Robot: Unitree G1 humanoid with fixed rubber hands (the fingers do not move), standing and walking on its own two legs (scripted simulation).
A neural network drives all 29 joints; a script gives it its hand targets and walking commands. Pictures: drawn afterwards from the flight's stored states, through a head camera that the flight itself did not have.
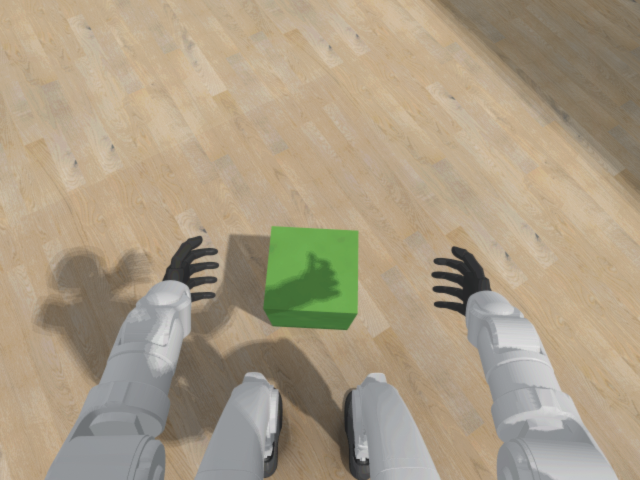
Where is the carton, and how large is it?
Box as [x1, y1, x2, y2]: [263, 226, 357, 329]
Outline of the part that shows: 272,226 263,306 272,325 347,329 357,313 357,231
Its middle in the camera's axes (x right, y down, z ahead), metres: -0.02 +0.12 +1.01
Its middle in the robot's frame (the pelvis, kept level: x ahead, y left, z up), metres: +0.49 +0.00 -0.56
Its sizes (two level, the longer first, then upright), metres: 0.210 0.200 0.250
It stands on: the floor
